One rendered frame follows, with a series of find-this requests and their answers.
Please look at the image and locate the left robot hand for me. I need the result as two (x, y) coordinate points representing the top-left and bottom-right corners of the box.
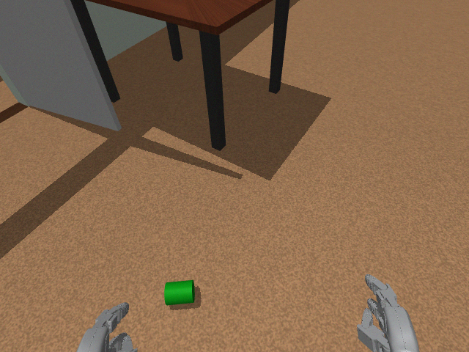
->
(76, 302), (138, 352)

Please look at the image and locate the can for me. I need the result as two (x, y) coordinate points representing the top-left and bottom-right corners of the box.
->
(164, 280), (195, 305)

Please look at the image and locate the table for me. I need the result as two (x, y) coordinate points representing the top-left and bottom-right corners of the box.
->
(71, 0), (289, 151)

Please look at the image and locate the right robot hand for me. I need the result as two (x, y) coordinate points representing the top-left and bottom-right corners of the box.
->
(357, 274), (419, 352)

